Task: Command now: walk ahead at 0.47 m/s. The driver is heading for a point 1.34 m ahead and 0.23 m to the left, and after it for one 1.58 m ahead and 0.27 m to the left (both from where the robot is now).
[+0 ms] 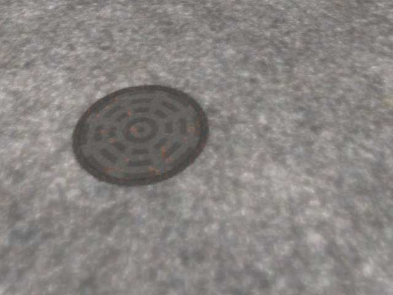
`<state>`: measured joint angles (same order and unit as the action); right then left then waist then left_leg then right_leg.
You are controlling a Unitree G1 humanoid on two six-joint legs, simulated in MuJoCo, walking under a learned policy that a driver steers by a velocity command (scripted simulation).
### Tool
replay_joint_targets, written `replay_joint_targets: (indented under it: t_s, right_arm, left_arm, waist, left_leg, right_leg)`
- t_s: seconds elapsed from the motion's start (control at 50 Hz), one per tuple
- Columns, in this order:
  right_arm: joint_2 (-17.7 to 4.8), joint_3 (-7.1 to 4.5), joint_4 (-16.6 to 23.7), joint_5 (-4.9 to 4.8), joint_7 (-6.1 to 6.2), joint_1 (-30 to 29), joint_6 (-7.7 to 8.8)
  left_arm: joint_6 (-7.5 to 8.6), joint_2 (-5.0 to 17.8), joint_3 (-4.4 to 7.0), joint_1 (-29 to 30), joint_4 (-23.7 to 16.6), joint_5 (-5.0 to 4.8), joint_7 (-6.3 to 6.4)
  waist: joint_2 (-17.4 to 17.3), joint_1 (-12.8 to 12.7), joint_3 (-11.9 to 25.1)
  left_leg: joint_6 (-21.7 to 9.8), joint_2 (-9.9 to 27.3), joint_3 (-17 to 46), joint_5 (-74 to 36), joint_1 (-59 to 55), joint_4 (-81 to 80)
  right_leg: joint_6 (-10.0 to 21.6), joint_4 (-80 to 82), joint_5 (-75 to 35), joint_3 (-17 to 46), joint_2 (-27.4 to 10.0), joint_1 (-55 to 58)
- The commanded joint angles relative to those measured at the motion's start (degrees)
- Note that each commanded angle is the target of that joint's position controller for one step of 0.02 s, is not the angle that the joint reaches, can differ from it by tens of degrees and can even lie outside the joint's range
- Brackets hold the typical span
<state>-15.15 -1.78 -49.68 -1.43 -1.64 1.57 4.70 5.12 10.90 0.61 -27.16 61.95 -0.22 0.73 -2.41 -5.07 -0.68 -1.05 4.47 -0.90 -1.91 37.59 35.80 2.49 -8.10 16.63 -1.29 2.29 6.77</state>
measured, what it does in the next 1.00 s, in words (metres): walks ahead: left foot, then right foot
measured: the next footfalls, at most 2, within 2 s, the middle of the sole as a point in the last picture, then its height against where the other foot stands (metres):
left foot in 0.12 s outside the picture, level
right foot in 0.66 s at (264, 268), level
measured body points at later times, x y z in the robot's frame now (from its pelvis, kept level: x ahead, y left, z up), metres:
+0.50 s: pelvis +0.30 +0.04 +0.01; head +0.32 +0.03 +0.46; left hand +0.48 +0.29 -0.10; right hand +0.28 -0.23 -0.13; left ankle +0.24 +0.13 -0.74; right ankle +0.49 -0.14 -0.68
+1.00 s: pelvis +0.59 -0.02 +0.01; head +0.60 -0.01 +0.45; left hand +0.56 +0.26 -0.13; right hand +0.76 -0.26 -0.11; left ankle +0.71 +0.18 -0.67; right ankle +0.54 -0.11 -0.74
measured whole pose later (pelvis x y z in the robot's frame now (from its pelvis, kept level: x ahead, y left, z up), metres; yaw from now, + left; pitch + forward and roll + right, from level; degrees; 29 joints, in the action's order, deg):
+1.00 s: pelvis +0.59 -0.02 +0.01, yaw +11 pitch +0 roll -2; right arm -15.6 -4.6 -49.9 -1.3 -0.5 9.6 2.0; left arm 6.0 14.2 3.8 -17.5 55.2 1.0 0.6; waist -2.1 -2.7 -1.1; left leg -1.6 7.0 3.4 0.9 39.8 49.3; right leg 2.2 -13.1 12.7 -12.6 1.6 -0.8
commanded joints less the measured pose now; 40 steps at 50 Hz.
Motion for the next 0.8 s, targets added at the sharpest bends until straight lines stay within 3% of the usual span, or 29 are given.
replay_joint_targets:
  t_s: [0.02,0.06,0.08,0.1,0.12,0.14,0.16,0.18,0.2,0.22,0.24,0.26,0.28,0.32,0.4,0.46,0.54,0.6,0.62,0.64,0.66,0.68,0.7,0.72,0.74,0.76,0.8]
  right_arm:
    - [-2.47,0.0,6.56,-0.29,-0.94,-9.89,1.2]
    - [-4.17,-0.66,6.7,-0.21,-1.39,-8.01,1.54]
    - [-5.64,-1.37,6.05,-0.14,-1.33,-4.77,1.57]
    - [-7.64,-2.54,4.13,-0.24,-1.03,2.46,1.46]
    - [-10.01,-3.85,1.13,-0.43,-0.5,12.68,1.13]
    - [-14.62,-5.08,-0.72,1.06,0.03,21.62,0.86]
    - [-14.01,-4.66,-2.1,1.02,-0.42,24.5,0.59]
    - [-9.41,-3.32,-2.11,0.62,-0.39,21.22,0.8]
    - [-7.9,-2.8,-0.98,0.5,-0.25,14.95,1.09]
    - [-6.58,-2.37,-0.12,0.96,-0.37,10.37,1.48]
    - [-5.02,-1.94,0.11,1.67,-0.69,8.12,1.83]
    - [-3.76,-1.57,-0.27,2.13,-0.92,7.45,2.0]
    - [-3.35,-1.48,-0.78,1.91,-1.05,7.67,2.07]
    - [-4.51,-1.63,-2.06,1.52,-0.65,9.41,2.26]
    - [-7.13,-2.18,-3.46,1.47,1.07,13.77,1.75]
    - [-8.1,-2.28,-4.29,0.91,1.64,17.01,1.37]
    - [-8.51,-2.52,-6.44,0.28,1.82,21.83,0.39]
    - [-9.17,-2.99,-6.92,0.13,2.08,22.36,-0.7]
    - [-9.76,-3.16,-6.53,0.16,2.11,21.24,-1.01]
    - [-9.38,-2.94,-6.0,0.34,2.07,19.95,-1.31]
    - [-7.33,-2.02,-4.7,1.06,2.03,19.51,-1.3]
    - [-0.07,0.04,-3.7,1.16,1.56,26.28,-0.36]
    - [-1.66,-0.14,-4.65,0.06,1.45,26.26,0.77]
    - [-7.61,-1.93,-3.4,-1.69,1.52,21.26,1.22]
    - [-7.9,-2.15,-2.45,-1.84,1.86,17.85,1.23]
    - [-7.08,-2.43,-2.33,-1.17,2.27,16.19,0.84]
    - [-4.36,-2.79,-2.89,-0.72,2.33,18.33,-0.9]
  left_arm:
    - [-0.05,10.5,2.21,-2.72,-1.06,-0.7,0.59]
    - [-0.62,11.45,2.78,-1.43,-1.55,-0.58,0.68]
    - [-0.99,12.31,3.13,-0.6,-1.98,-0.29,0.71]
    - [-1.57,12.57,3.28,0.36,-2.39,0.13,0.67]
    - [-1.92,11.9,2.94,1.21,-3.21,0.56,0.55]
    - [-1.41,7.05,1.5,-3.19,-4.61,1.11,-0.1]
    - [0.06,1.28,-0.26,-7.63,-3.5,0.65,-0.7]
    - [1.53,7.82,1.47,-1.08,-4.78,-1.41,-0.99]
    - [2.42,10.51,2.2,4.63,-7.03,-2.6,-0.9]
    - [2.76,10.75,2.42,7.55,-7.64,-2.24,-0.38]
    - [2.36,10.06,2.88,7.81,-7.68,-1.55,-0.01]
    - [1.58,8.42,2.85,6.16,-7.5,-1.21,0.06]
    - [0.85,6.93,2.75,5.21,-7.44,-1.12,0.13]
    - [-0.17,6.5,2.86,6.89,-8.52,-0.84,0.36]
    - [-0.05,7.21,3.01,17.03,-12.6,0.09,0.19]
    - [0.57,6.08,2.34,24.05,-14.56,-0.21,-0.58]
    - [0.86,6.67,1.97,30.46,-17.15,-0.89,-1.84]
    - [1.37,8.78,2.61,30.4,-18.49,-0.89,-2.67]
    - [1.6,10.09,3.22,27.27,-17.98,-0.88,-2.68]
    - [1.78,12.19,4.44,19.83,-15.94,-0.84,-2.44]
    - [1.86,15.82,5.86,8.7,-13.27,-0.22,-1.86]
    - [1.38,21.89,7.48,1.02,-11.68,0.82,-1.52]
    - [1.14,17.28,6.13,0.27,-11.62,0.63,-1.61]
    - [1.25,13.53,4.9,5.07,-12.29,0.32,-1.47]
    - [1.36,11.51,4.23,10.17,-13.34,0.21,-1.39]
    - [1.54,9.45,3.65,13.95,-13.49,0.25,-1.57]
    - [2.04,7.81,3.35,17.13,-13.09,1.0,-1.81]
  waist:
    - [7.03,1.08,-8.36]
    - [7.54,3.5,-5.9]
    - [8.86,5.54,-2.78]
    - [9.8,9.4,2.18]
    - [9.35,14.07,8.35]
    - [0.18,13.58,17.56]
    - [-11.59,11.58,26.14]
    - [-7.66,12.33,18.18]
    - [-4.94,10.57,8.86]
    - [0.33,8.66,4.79]
    - [1.11,6.42,2.44]
    - [-0.28,4.56,2.36]
    - [-0.93,3.73,1.79]
    - [-1.2,3.12,-0.61]
    - [0.2,5.25,-3.06]
    - [0.21,7.6,-3.49]
    - [0.16,9.49,-4.63]
    - [-0.61,7.57,-3.67]
    - [-1.59,5.44,-1.83]
    - [-1.47,1.39,2.59]
    - [0.21,-2.93,11.02]
    - [12.98,-1.62,21.07]
    - [16.16,-2.31,25.18]
    - [12.35,-1.66,15.38]
    - [9.52,0.05,9.35]
    - [7.15,1.68,4.94]
    - [8.94,4.9,1.83]
  left_leg:
    - [-1.46,-1.49,-0.69,-1.07,0.15,-5.02]
    - [-3.2,-2.71,-0.98,2.04,-3.79,-6.42]
    - [-4.14,-4.41,-2.07,4.08,-8.97,-5.76]
    - [-5.51,-6.43,-3.46,5.35,-18.2,-5.34]
    - [-7.38,-5.42,-2.29,4.27,-32.85,-5.19]
    - [-13.92,8.4,16.8,9.61,-56.64,-4.06]
    - [-19.95,18.34,42.17,22.87,-65.89,-14.58]
    - [-16.77,15.72,41.23,26.27,-59.83,-19.02]
    - [-14.66,14.45,32.36,21.56,-49.7,-20.71]
    - [-13.72,12.7,25.69,14.17,-40.11,-22.51]
    - [-12.85,10.49,20.12,8.55,-33.21,-24.07]
    - [-12.56,8.87,16.89,7.35,-29.34,-25.82]
    - [-12.86,8.06,14.91,6.96,-27.29,-27.3]
    - [-13.48,7.5,11.53,5.19,-24.15,-29.54]
    - [-12.79,6.5,7.83,2.34,-26.26,-30.99]
    - [-10.93,4.73,4.28,1.41,-27.18,-30.9]
    - [-10.52,7.78,4.79,1.34,-35.66,-28.18]
    - [-9.24,10.45,7.11,-4.61,-41.12,-23.1]
    - [-8.64,10.14,7.29,-11.47,-41.27,-19.42]
    - [-7.42,7.67,5.86,-18.66,-39.55,-11.12]
    - [-5.63,4.29,3.83,-13.68,-30.93,2.98]
    - [-0.94,-5.11,-0.69,9.54,-7.04,26.32]
    - [-1.06,-7.04,7.58,34.98,0.14,35.96]
    - [-1.95,-3.74,9.11,32.23,4.69,39.86]
    - [-2.26,-0.54,7.37,26.82,4.53,38.57]
    - [-2.07,1.37,6.78,22.68,2.38,35.25]
    - [-1.83,3.68,6.98,17.95,-3.97,31.64]
  right_leg:
    - [6.97,2.29,-22.78,5.53,-15.59,-4.21]
    - [5.93,-2.17,-33.73,4.79,-16.8,-0.18]
    - [5.35,-6.58,-44.66,4.4,-16.9,1.14]
    - [4.51,-15.21,-54.63,3.18,-15.76,0.79]
    - [2.85,-27.54,-54.07,1.81,-13.32,-5.43]
    - [0.3,-48.35,-33.42,0.14,-7.48,-26.47]
    - [-1.32,-64.09,14.61,5.7,1.87,-39.55]
    - [0.18,-70.32,14.85,9.98,-1.21,-45.55]
    - [1.01,-70.12,9.54,7.61,-4.25,-47.98]
    - [1.11,-67.31,4.06,6.52,-7.08,-45.34]
    - [0.99,-64.54,1.01,6.14,-9.01,-41.87]
    - [0.93,-62.8,-0.55,6.5,-10.28,-38.35]
    - [0.68,-60.96,-0.81,6.2,-10.75,-37.16]
    - [-0.34,-56.76,-2.14,5.19,-11.6,-38.67]
    - [-2.45,-41.92,-14.78,4.11,-11.83,-45.26]
    - [-2.51,-29.92,-22.98,1.49,-9.13,-41.74]
    - [-1.67,-23.3,-22.01,1.7,-7.7,-43.19]
    - [0.25,-20.28,-15.29,2.29,-6.55,-40.71]
    - [0.97,-19.51,-13.08,1.35,-5.13,-35.6]
    - [2.29,-18.18,-13.1,0.03,-3.56,-25.2]
    - [5.02,-21.21,-14.39,4.13,-8.13,-7.74]
    - [13.21,-19.2,-6.22,27.86,-23.79,16.95]
    - [14.83,-10.9,-0.34,42.06,-27.52,18.23]
    - [11.38,-9.54,1.43,33.62,-25.52,10.46]
    - [9.33,-7.99,-1.32,25.39,-23.56,1.76]
    - [8.13,-5.36,-4.63,19.17,-21.16,-5.93]
    - [6.63,-1.48,-8.38,10.73,-17.92,-14.52]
